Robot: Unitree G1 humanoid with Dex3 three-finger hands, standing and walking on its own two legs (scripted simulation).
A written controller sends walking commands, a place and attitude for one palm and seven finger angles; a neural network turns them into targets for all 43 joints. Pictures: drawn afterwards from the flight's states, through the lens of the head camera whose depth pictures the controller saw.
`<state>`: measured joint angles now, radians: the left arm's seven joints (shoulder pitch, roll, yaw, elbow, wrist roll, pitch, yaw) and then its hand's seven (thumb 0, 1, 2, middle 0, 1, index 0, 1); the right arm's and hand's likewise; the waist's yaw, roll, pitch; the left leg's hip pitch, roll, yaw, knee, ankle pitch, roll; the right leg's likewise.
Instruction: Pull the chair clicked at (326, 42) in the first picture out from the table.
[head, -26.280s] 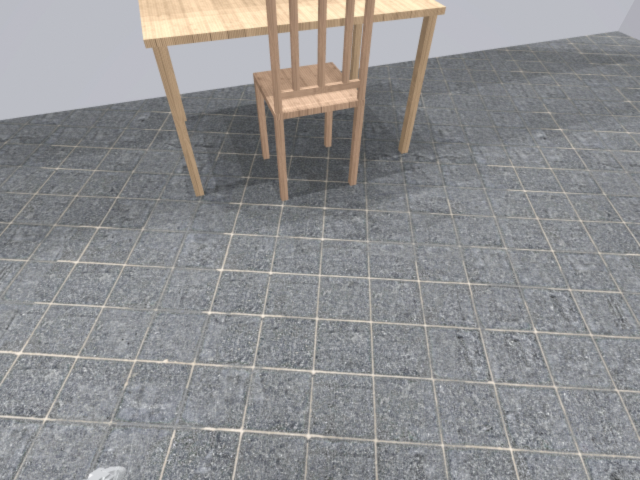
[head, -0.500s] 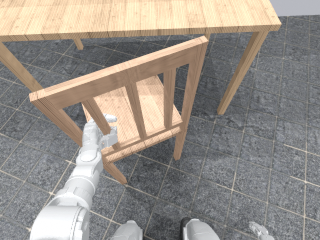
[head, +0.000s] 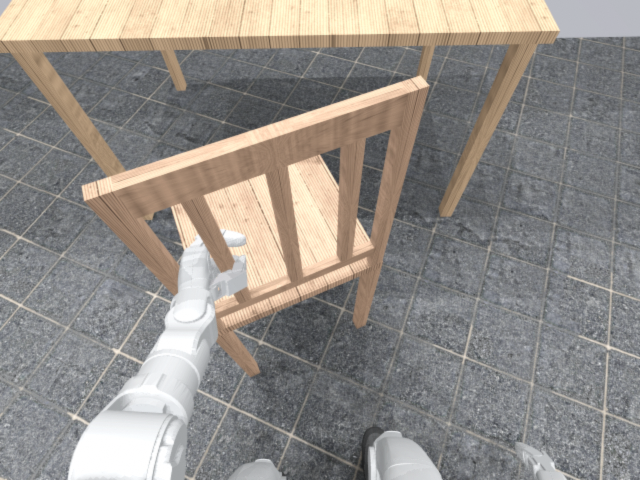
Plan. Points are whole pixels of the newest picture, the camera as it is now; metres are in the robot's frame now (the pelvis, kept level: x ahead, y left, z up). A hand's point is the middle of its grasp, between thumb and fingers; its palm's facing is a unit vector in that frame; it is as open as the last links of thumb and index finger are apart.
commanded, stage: step backward, pulling the chair out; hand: left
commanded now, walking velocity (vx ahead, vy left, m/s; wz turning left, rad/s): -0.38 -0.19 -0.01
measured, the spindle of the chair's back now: (287, 232) +0.45 +0.04 -0.06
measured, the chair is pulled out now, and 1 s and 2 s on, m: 0.34 0.56 0.56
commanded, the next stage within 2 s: stop walking, hand still on the chair in 0.46 s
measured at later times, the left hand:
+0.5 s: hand (229, 355) +0.27 +0.12 -0.05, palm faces +0.10 -0.99 -0.12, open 5.6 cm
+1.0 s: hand (213, 447) +0.16 +0.13 -0.05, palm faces +0.09 -0.99 -0.13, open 5.6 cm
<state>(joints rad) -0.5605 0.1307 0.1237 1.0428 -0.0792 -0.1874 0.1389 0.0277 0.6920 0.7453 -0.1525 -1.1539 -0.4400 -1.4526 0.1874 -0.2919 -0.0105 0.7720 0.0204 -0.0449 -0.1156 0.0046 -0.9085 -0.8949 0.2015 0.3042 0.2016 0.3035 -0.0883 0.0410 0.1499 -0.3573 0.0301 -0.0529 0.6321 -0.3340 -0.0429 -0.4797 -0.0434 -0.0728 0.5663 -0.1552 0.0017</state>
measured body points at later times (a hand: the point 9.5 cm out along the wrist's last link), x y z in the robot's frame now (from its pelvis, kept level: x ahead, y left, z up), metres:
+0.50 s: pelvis -0.12 +0.00 +0.00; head -0.03 -0.02 +0.44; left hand +0.26 +0.17 -0.04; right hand -0.04 -0.29 -0.13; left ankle -0.11 +0.15 -0.73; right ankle -0.05 -0.13 -0.72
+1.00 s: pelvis -0.12 +0.01 +0.01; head -0.11 -0.01 +0.46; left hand +0.16 +0.18 -0.04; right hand -0.04 -0.26 -0.11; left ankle -0.11 +0.14 -0.72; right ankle -0.05 -0.13 -0.72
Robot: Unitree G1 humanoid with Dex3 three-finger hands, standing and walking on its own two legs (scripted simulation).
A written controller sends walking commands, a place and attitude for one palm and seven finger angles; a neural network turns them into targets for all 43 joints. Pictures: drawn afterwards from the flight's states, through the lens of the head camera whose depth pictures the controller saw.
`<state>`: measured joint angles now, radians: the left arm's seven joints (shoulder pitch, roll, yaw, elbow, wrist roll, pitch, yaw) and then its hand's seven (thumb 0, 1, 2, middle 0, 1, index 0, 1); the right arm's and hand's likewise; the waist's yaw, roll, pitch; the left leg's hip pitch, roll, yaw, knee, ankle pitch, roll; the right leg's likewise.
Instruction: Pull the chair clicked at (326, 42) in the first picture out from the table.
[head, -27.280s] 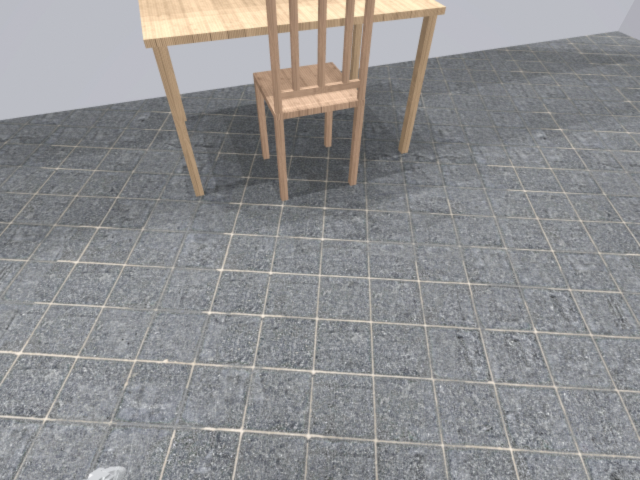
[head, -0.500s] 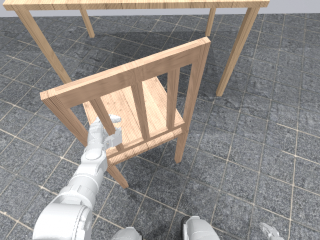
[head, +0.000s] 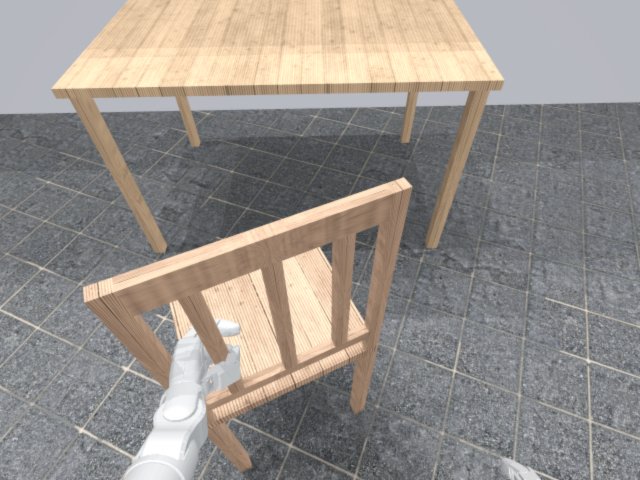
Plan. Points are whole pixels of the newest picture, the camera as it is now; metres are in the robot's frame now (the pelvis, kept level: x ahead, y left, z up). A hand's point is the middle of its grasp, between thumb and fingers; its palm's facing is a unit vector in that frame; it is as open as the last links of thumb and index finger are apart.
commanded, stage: stop walking, hand still on the chair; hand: left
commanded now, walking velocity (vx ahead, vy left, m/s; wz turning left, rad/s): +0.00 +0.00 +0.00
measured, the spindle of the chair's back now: (282, 321) +0.35 +0.08 -0.07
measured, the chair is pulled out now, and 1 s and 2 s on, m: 0.56 0.56 0.56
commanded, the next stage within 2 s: open the thumb and straighten the fingers in 0.54 s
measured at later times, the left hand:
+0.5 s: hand (230, 365) +0.28 +0.14 -0.06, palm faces +0.15 -0.98 -0.12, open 5.5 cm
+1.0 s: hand (229, 365) +0.28 +0.14 -0.06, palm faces +0.14 -0.98 -0.11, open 11.3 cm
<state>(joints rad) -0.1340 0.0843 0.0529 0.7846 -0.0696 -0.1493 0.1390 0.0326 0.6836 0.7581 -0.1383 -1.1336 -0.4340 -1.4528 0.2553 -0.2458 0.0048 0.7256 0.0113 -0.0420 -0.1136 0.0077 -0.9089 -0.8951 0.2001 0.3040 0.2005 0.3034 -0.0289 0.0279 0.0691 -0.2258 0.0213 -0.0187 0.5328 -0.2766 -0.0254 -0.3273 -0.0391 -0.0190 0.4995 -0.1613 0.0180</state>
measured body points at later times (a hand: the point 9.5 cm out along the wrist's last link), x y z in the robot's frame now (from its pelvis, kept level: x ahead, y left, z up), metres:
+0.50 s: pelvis +0.05 +0.00 +0.01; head +0.06 +0.00 +0.46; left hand +0.27 +0.20 -0.05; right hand +0.20 -0.23 -0.10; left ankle +0.01 +0.14 -0.73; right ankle +0.08 -0.13 -0.73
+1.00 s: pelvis +0.04 -0.01 -0.02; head +0.07 -0.03 +0.43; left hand +0.27 +0.20 -0.05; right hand +0.20 -0.25 -0.12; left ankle +0.01 +0.14 -0.73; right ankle +0.08 -0.13 -0.73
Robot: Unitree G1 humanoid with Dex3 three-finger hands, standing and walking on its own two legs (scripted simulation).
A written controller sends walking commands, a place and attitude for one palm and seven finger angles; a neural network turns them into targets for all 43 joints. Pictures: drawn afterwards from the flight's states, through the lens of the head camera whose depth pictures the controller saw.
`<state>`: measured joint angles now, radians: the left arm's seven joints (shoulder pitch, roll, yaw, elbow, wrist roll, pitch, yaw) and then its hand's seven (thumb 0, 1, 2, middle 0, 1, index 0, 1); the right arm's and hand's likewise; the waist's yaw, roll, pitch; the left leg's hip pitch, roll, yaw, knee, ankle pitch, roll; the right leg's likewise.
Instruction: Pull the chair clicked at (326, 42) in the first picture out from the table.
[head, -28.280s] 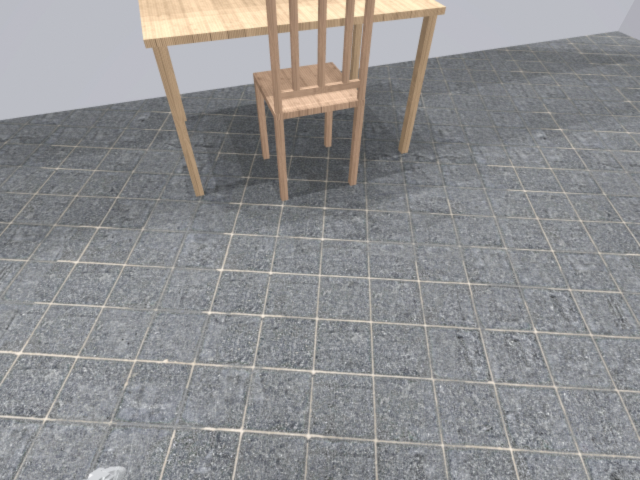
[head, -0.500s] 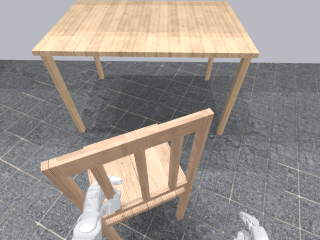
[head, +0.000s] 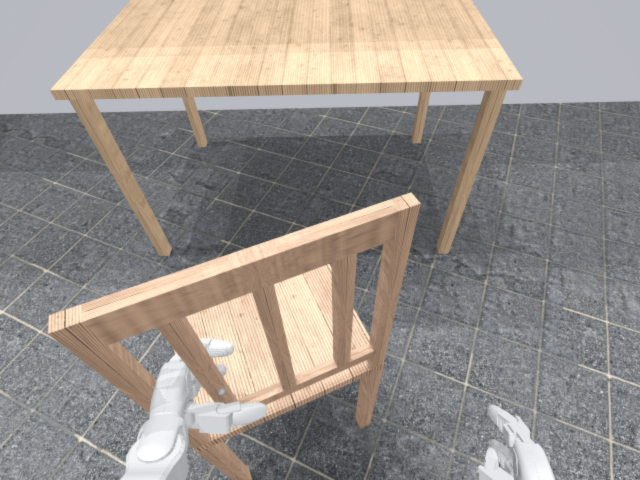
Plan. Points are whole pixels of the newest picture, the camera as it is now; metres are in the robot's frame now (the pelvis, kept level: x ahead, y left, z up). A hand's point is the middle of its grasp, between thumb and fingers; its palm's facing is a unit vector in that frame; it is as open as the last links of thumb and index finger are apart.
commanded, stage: open the thumb and straighten the fingers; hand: left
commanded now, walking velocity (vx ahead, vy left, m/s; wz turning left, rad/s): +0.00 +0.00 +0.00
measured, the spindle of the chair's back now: (277, 343) +0.31 +0.08 -0.05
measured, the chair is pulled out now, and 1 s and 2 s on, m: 0.56 0.56 0.56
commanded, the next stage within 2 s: draw the fingers out of the gap in 0.38 s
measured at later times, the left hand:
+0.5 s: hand (221, 397) +0.24 +0.14 -0.04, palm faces +0.10 -0.99 -0.12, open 17.4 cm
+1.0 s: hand (213, 453) +0.17 +0.14 -0.04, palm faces +0.12 -0.99 -0.11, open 17.5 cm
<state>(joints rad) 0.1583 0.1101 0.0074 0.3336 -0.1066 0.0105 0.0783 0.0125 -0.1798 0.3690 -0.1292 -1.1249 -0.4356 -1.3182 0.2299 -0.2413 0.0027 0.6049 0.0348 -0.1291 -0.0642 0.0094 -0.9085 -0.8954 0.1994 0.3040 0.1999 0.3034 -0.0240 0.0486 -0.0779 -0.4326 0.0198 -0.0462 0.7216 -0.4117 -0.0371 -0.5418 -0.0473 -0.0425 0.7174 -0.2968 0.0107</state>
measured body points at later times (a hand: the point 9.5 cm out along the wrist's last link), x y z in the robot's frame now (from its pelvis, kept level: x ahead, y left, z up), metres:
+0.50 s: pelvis +0.01 +0.00 -0.02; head +0.04 -0.02 +0.43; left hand +0.23 +0.20 -0.03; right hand +0.16 -0.25 -0.10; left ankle -0.03 +0.15 -0.71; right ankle +0.04 -0.13 -0.71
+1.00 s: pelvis +0.02 +0.01 -0.03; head +0.05 +0.00 +0.42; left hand +0.16 +0.19 -0.03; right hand +0.20 -0.21 -0.10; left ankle -0.03 +0.15 -0.71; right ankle +0.04 -0.13 -0.71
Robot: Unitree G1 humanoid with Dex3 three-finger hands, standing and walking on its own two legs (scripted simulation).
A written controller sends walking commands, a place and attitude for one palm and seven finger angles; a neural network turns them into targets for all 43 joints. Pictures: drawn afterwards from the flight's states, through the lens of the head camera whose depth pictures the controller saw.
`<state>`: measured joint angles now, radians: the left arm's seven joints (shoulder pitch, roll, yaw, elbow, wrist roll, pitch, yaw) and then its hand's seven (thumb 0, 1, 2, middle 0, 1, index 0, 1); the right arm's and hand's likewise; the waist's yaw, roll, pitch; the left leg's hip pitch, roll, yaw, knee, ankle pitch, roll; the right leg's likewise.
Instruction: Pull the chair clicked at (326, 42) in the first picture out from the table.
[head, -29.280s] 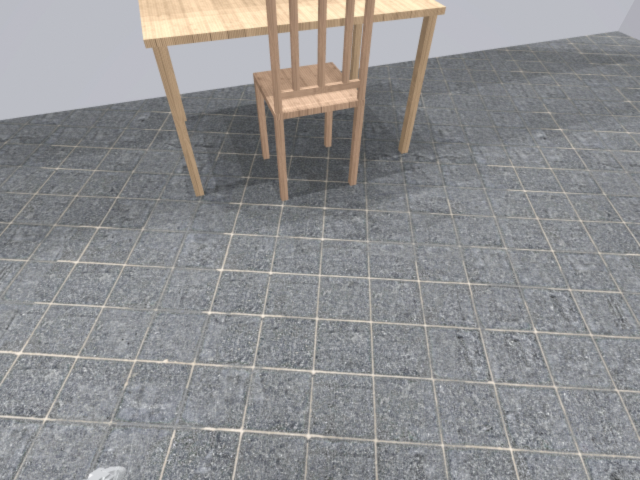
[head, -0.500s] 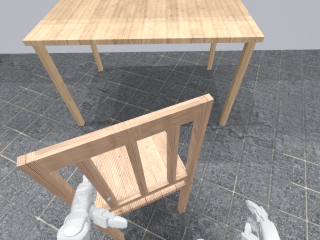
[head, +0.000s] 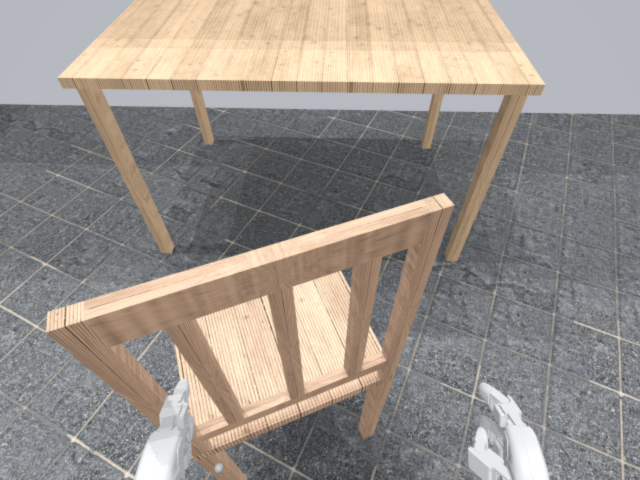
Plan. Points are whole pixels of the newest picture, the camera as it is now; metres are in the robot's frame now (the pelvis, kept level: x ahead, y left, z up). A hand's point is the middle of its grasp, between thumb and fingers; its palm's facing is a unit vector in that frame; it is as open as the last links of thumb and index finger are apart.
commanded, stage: draw the fingers out of the gap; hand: left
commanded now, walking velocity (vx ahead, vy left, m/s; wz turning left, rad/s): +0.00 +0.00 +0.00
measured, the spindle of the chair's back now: (289, 350) +0.30 +0.06 -0.02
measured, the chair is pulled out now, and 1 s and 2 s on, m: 0.56 0.56 0.55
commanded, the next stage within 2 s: draw the hand back to the body in 0.24 s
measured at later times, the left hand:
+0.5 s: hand out of the picture +0.10 +0.12 +0.02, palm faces +0.13 -0.99 -0.03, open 17.5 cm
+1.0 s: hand out of the picture +0.11 +0.18 +0.07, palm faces +0.07 -0.93 -0.35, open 15.7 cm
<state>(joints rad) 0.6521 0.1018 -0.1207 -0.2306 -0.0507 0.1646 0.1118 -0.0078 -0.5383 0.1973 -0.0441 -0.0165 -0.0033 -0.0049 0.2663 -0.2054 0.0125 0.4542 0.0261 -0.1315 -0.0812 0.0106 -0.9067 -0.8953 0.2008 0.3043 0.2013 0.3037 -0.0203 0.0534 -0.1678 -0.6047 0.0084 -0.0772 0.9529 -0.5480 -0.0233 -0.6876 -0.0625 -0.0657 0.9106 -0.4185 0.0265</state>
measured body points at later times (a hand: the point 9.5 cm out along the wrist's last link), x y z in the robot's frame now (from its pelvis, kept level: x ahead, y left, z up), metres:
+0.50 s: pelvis -0.01 +0.00 -0.02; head +0.01 -0.01 +0.43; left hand +0.09 +0.18 +0.02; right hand +0.17 -0.24 -0.08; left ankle -0.04 +0.13 -0.69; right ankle +0.02 -0.14 -0.69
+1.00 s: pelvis -0.03 -0.01 +0.01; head -0.03 -0.02 +0.46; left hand +0.10 +0.23 +0.09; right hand +0.16 -0.23 -0.06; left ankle -0.04 +0.13 -0.69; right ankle +0.01 -0.14 -0.69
